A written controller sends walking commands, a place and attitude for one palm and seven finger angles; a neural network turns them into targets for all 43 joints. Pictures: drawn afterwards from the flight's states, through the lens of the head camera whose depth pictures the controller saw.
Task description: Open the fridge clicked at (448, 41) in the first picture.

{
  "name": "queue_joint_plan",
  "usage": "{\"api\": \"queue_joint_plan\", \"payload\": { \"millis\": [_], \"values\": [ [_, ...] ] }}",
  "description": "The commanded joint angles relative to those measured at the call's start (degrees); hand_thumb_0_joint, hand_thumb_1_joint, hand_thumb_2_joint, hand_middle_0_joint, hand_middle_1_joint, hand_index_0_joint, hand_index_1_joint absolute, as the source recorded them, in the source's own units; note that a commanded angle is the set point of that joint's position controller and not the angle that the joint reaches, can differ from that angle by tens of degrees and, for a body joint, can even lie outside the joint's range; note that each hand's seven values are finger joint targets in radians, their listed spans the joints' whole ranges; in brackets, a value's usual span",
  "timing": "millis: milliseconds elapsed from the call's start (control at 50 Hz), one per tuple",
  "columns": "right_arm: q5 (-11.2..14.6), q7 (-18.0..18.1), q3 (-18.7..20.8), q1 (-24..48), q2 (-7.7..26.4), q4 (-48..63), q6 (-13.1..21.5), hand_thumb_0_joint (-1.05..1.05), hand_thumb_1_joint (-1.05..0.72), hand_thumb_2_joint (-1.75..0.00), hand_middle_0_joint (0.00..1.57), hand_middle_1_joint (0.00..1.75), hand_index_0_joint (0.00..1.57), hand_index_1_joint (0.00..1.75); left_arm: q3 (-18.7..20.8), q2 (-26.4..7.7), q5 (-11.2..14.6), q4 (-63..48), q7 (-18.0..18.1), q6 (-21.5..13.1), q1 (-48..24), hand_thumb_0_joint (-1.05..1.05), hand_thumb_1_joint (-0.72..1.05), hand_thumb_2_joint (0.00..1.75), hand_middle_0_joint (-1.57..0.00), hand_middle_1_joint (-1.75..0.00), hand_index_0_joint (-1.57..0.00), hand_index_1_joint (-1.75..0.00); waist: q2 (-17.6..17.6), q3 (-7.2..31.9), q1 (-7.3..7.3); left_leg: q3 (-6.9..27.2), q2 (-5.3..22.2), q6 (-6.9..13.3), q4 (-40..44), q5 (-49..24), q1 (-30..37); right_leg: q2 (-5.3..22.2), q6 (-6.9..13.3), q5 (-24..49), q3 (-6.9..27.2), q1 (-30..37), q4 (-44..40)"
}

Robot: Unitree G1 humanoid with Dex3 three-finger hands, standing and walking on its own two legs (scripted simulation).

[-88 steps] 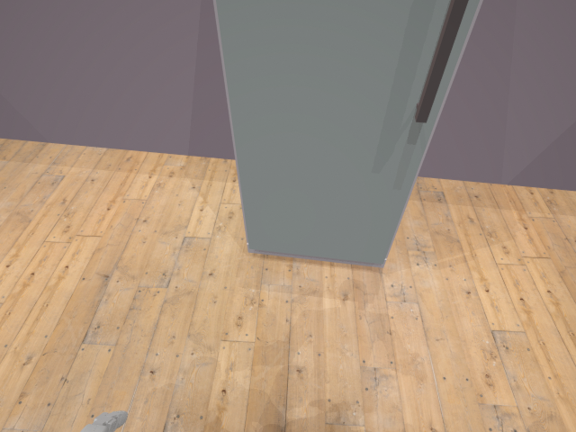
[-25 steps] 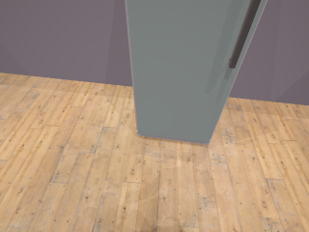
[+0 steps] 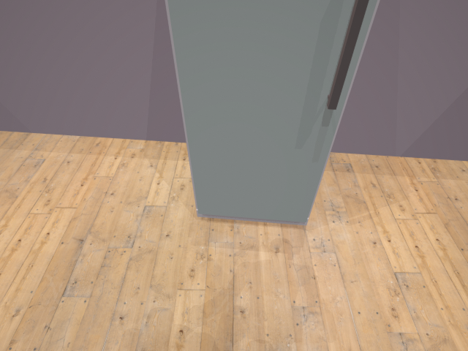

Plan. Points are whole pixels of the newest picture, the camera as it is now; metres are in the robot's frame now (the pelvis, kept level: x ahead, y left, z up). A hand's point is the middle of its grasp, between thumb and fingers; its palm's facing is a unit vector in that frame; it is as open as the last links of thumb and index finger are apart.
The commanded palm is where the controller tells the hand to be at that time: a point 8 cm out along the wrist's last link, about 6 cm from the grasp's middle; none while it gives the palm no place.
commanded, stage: take the last steps up to it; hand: right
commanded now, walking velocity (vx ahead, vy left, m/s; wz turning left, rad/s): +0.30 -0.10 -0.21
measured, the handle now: (351, 26) +0.83 -0.26 +0.23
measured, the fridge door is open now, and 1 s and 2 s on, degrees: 0 0 0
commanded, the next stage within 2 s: come to a stop and stand still in 0.78 s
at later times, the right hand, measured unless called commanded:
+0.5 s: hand out of the picture +0.15 -0.29 -0.18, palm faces +0.06 +0.99 -0.14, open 7.4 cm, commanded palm none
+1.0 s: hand (362, 269) +0.37 -0.30 -0.18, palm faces +0.06 +0.97 -0.22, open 7.2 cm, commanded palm none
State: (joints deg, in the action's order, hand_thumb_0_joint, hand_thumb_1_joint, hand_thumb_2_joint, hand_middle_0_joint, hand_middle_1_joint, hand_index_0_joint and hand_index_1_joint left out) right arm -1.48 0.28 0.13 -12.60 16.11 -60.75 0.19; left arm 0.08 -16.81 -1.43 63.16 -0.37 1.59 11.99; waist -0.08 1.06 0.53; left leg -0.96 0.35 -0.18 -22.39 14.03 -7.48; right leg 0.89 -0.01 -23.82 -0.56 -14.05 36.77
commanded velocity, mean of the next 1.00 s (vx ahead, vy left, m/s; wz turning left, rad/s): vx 0.16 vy -0.01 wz -0.01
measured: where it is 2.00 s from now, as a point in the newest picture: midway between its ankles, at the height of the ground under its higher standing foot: outside the picture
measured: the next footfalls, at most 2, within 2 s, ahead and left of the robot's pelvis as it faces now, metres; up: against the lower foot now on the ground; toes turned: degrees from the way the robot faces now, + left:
right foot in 0.16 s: +0.11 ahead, -0.16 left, +0.00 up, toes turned -9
left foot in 0.82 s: +0.39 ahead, -0.05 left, +0.00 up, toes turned +5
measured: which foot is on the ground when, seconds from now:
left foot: down 0.00-0.18, up 0.20-0.80, down 0.82-1.00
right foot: up 0.00-0.14, down 0.16-0.82, up 0.84-1.00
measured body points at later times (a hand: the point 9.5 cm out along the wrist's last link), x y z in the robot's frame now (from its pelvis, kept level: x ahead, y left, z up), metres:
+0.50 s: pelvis +0.13 -0.12 +0.00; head +0.13 -0.15 +0.45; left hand +0.05 +0.07 -0.14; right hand +0.15 -0.35 -0.17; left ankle +0.19 +0.02 -0.66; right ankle +0.07 -0.15 -0.74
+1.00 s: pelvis +0.33 -0.11 -0.01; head +0.35 -0.12 +0.44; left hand +0.32 +0.10 -0.17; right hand +0.37 -0.35 -0.17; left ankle +0.35 -0.05 -0.74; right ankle +0.29 -0.23 -0.67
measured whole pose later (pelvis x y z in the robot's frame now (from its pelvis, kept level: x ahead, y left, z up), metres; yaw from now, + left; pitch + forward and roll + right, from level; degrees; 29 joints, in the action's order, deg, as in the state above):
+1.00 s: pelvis +0.33 -0.11 -0.01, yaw -1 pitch -1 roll +2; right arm -1.2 3.0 2.8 -13.9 9.4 -60.5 3.2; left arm 2.6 -6.9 -0.8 62.1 2.5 -0.7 18.7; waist -0.6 -3.3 -1.3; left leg -8.8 -3.4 5.5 -28.4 13.8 -13.9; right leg 3.7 0.1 -22.9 -0.8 -25.8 65.6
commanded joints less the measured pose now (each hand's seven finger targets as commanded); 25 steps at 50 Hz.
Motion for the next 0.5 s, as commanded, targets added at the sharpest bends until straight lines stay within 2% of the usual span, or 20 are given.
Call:
{"api": "queue_joint_plan", "payload": {
  "millis": [0, 40, 80, 100, 120, 140, 160, 180, 200, 220, 240, 260, 280, 300, 340, 420, 480],
  "values": [
    [-0.23, 0.66, 4.18, -5.71, 12.11, 2.18, 1.81, 0.00, -0.90, -0.90, 0.20, 0.30, 0.20, 0.30, 1.98, -5.29, 0.37, -6.80, -0.77, -2.24, -3.08, 0.00, 0.90, 0.90, -0.20, -0.30, -0.20, -0.30, 6.23, -6.78, 1.99, 18.19, 21.12, 11.43, 12.37, 9.23, 5.00, 3.81, 0.32, -1.70, 1.16, -17.95, 10.93],
    [-0.46, 0.56, 4.26, -4.75, 11.37, 2.78, 2.14, 0.00, -0.90, -0.90, 0.20, 0.30, 0.20, 0.30, 1.97, -3.28, 0.71, -7.38, -1.30, -2.44, -1.79, 0.00, 0.90, 0.90, -0.20, -0.30, -0.20, -0.30, 7.08, -7.25, 0.81, 12.78, 19.99, 9.97, 11.06, 6.71, 0.72, 4.18, 0.17, -0.93, -0.07, -13.14, 6.19],
    [-0.32, 0.43, 4.32, -3.20, 10.33, 2.96, 1.93, 0.00, -0.90, -0.90, 0.20, 0.30, 0.20, 0.30, 2.11, -1.47, 0.75, -6.34, -1.38, -2.60, 3.61, 0.00, 0.90, 0.90, -0.20, -0.30, -0.20, -0.30, 8.06, -7.15, -1.90, 6.69, 17.04, 7.25, 8.73, 9.59, -8.12, 2.57, 0.01, 5.03, -3.63, -1.67, -1.41],
    [-0.17, 0.35, 4.20, -2.75, 9.47, 2.89, 1.60, 0.00, -0.90, -0.90, 0.20, 0.30, 0.20, 0.30, 2.11, -1.04, 0.75, -4.79, -1.20, -2.86, 7.86, 0.00, 0.90, 0.90, -0.20, -0.30, -0.20, -0.30, 6.54, -6.19, -3.46, 3.29, 13.96, 5.39, 5.46, 11.78, -12.21, 0.61, -0.13, 8.47, -5.82, 5.73, -5.87],
    [-0.06, 0.11, 3.79, -3.04, 7.49, 2.77, 1.26, 0.00, -0.90, -0.90, 0.20, 0.30, 0.20, 0.30, 2.69, -2.32, 0.82, -3.06, -0.81, -3.02, 13.27, 0.00, 0.90, 0.90, -0.20, -0.30, -0.20, -0.30, 0.91, -4.44, -5.10, -0.03, 10.61, 3.96, -1.35, 13.84, -16.19, -0.30, -0.58, 6.87, -6.13, 12.73, -7.78],
    [0.31, -0.14, 3.12, -3.29, 4.09, 3.62, 0.74, 0.00, -0.90, -0.90, 0.20, 0.30, 0.20, 0.30, 3.95, -5.97, 0.26, -1.40, -0.19, -3.33, 19.66, 0.00, 0.90, 0.90, -0.20, -0.30, -0.20, -0.30, -11.22, -4.19, -7.26, -4.39, 5.36, 1.84, -17.26, 15.75, -22.58, 6.77, 1.40, -5.57, 6.35, 15.58, -15.47],
    [0.48, -0.18, 2.45, -2.85, -0.02, 5.92, 0.56, 0.00, -0.90, -0.90, 0.20, 0.30, 0.20, 0.30, 4.99, -10.61, -0.32, -0.99, 0.38, -3.70, 24.04, 0.00, 0.90, 0.90, -0.20, -0.30, -0.20, -0.30, -23.77, -5.35, -7.57, -7.14, -0.82, -0.57, -34.45, 23.44, -30.86, 19.26, 6.33, -15.45, 27.32, 13.44, -28.56],
    [0.07, 0.06, 2.59, -1.04, 0.61, 6.61, 0.80, 0.00, -0.90, -0.90, 0.20, 0.30, 0.20, 0.30, 4.64, -10.08, 0.04, -1.31, 0.79, -3.42, 21.88, 0.00, 0.90, 0.90, -0.20, -0.30, -0.20, -0.30, -15.99, -6.82, -6.18, -0.49, 2.14, 1.18, -41.92, 20.57, -32.12, 21.85, 9.41, -17.62, 31.05, 9.45, -31.18],
    [-0.17, 0.00, 2.93, -1.30, 0.95, 5.22, 0.94, 0.00, -0.90, -0.90, 0.20, 0.30, 0.20, 0.30, 3.74, -6.67, 0.21, -2.25, 1.05, -3.60, 18.09, 0.00, 0.90, 0.90, -0.20, -0.30, -0.20, -0.30, -10.87, -7.76, -4.52, 1.08, 4.82, 1.99, -45.61, 14.49, -31.53, 20.06, 9.54, -16.84, 28.75, 5.73, -31.40],
    [-0.18, -0.52, 3.06, -1.59, 0.88, 4.47, 1.19, 0.00, -0.90, -0.90, 0.20, 0.30, 0.20, 0.30, 3.18, -4.35, 0.47, -3.26, 1.27, -4.08, 14.73, 0.00, 0.90, 0.90, -0.20, -0.30, -0.20, -0.30, -4.68, -8.60, -3.10, 1.13, 6.17, 1.92, -47.14, 10.01, -31.67, 18.86, 9.97, -12.10, 26.22, 4.13, -30.25],
    [-0.34, -0.87, 3.20, -3.10, 0.02, 3.06, 1.33, 0.00, -0.90, -0.90, 0.20, 0.30, 0.20, 0.30, 2.73, -2.46, 0.34, -3.53, 1.36, -4.77, 12.90, 0.00, 0.90, 0.90, -0.20, -0.30, -0.20, -0.30, -1.98, -8.33, -1.95, 1.23, 7.16, 1.40, -46.75, 5.96, -30.02, 17.01, 8.96, -5.54, 20.65, 3.23, -29.85],
    [-0.43, -1.01, 2.99, -4.79, -1.14, 1.92, 1.26, 0.00, -0.90, -0.90, 0.20, 0.30, 0.20, 0.30, 2.32, -0.95, 0.48, -3.08, 1.51, -5.51, 12.92, 0.00, 0.90, 0.90, -0.20, -0.30, -0.20, -0.30, -1.68, -7.90, -1.24, 0.81, 7.36, 0.74, -45.48, 2.32, -28.40, 14.60, 7.36, 2.80, 15.53, 3.76, -29.33],
    [-0.38, -0.97, 2.91, -6.27, -2.11, 1.28, 1.13, 0.00, -0.90, -0.90, 0.20, 0.30, 0.20, 0.30, 2.21, 0.14, 0.64, -2.15, 1.75, -6.08, 13.85, 0.00, 0.90, 0.90, -0.20, -0.30, -0.20, -0.30, -2.23, -6.75, -0.81, 0.16, 6.97, 0.14, -44.42, 0.47, -27.81, 13.29, 6.50, 11.06, 12.02, 5.69, -28.46],
    [-0.26, -0.86, 2.92, -7.57, -2.72, 0.79, 0.93, 0.00, -0.90, -0.90, 0.20, 0.30, 0.20, 0.30, 2.15, 0.78, 0.86, -1.43, 1.95, -6.36, 14.64, 0.00, 0.90, 0.90, -0.20, -0.30, -0.20, -0.30, -4.04, -5.44, -0.44, -0.22, 6.71, -0.26, -43.80, -0.61, -27.43, 12.43, 6.32, 15.78, 9.06, 7.32, -27.84],
    [-0.16, -0.68, 3.08, -7.52, -2.75, 0.51, 0.57, 0.00, -0.90, -0.90, 0.20, 0.30, 0.20, 0.30, 2.11, 2.09, 1.15, -0.17, 2.27, -6.77, 16.30, 0.00, 0.90, 0.90, -0.20, -0.30, -0.20, -0.30, -4.17, -5.50, -0.28, -0.56, 6.29, -0.77, -42.84, -2.18, -28.85, 12.19, 5.89, 24.22, 6.83, 10.13, -27.51],
    [-0.09, -0.44, 3.61, -4.19, -3.31, 1.55, 0.22, 0.00, -0.90, -0.90, 0.20, 0.30, 0.20, 0.30, 1.98, 4.29, 1.16, 2.24, 2.87, -6.99, 20.43, 0.00, 0.90, 0.90, -0.20, -0.30, -0.20, -0.30, -3.00, -7.08, -0.92, -1.19, 5.76, -1.22, -41.29, -4.09, -34.08, 12.71, 5.28, 33.32, 5.59, 14.98, -26.87],
    [-0.01, -0.37, 3.75, -0.66, -4.21, 2.45, 0.00, 0.00, -0.90, -0.90, 0.20, 0.30, 0.20, 0.30, 1.68, 5.62, 0.99, 3.59, 3.31, -7.02, 22.83, 0.00, 0.90, 0.90, -0.20, -0.30, -0.20, -0.30, -3.60, -9.31, -1.63, -2.03, 5.47, -1.01, -39.94, -4.91, -37.06, 12.95, 4.26, 37.90, 4.65, 16.90, -26.53]
  ]
}}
